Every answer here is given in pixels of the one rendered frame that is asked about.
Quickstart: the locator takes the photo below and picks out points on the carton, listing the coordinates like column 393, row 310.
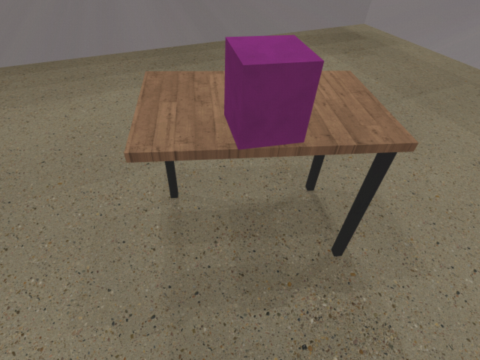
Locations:
column 270, row 87

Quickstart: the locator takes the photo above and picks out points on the table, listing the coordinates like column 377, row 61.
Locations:
column 179, row 116

